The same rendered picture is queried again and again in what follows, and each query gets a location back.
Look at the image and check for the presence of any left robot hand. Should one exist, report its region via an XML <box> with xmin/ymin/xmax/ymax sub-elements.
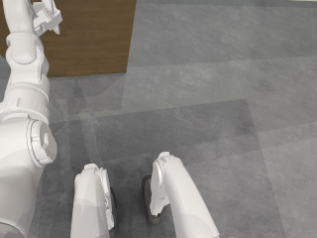
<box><xmin>2</xmin><ymin>0</ymin><xmax>62</xmax><ymax>37</ymax></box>

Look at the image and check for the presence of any cabinet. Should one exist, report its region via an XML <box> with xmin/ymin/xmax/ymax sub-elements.
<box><xmin>0</xmin><ymin>0</ymin><xmax>137</xmax><ymax>78</ymax></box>

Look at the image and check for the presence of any robot right thigh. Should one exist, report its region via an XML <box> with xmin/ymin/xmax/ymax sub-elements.
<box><xmin>153</xmin><ymin>155</ymin><xmax>220</xmax><ymax>238</ymax></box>

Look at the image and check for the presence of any robot left forearm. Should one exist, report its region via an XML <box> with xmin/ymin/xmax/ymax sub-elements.
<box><xmin>0</xmin><ymin>32</ymin><xmax>51</xmax><ymax>125</ymax></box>

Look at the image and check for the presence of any left robot upper arm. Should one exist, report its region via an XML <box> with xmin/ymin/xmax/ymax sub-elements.
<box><xmin>0</xmin><ymin>119</ymin><xmax>57</xmax><ymax>238</ymax></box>

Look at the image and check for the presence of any right robot foot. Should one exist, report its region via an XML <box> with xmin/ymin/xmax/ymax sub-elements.
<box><xmin>142</xmin><ymin>175</ymin><xmax>162</xmax><ymax>226</ymax></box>

